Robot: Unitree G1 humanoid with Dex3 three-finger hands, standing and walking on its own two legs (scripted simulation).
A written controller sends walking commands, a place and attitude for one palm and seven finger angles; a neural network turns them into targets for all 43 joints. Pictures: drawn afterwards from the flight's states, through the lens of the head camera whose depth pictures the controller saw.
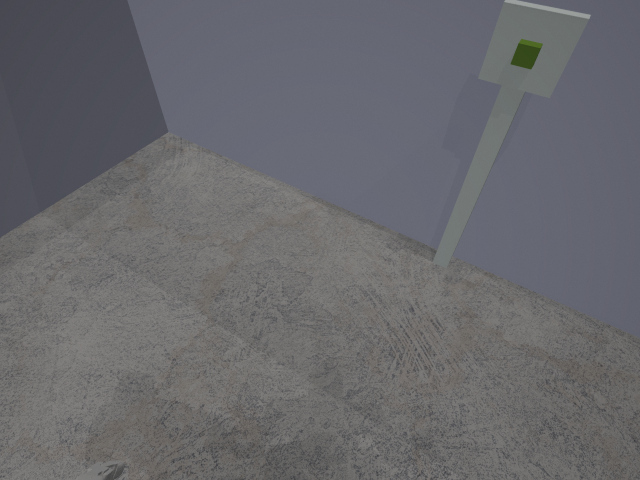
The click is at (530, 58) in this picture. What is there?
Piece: button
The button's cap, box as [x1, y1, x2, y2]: [511, 39, 542, 68]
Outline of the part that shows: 521,39 518,43 511,64 531,68 542,44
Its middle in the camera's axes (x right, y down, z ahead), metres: +0.48 -0.44 +0.91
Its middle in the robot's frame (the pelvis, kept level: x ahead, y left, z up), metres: +1.01 -0.43 +0.10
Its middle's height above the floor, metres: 0.87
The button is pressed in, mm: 0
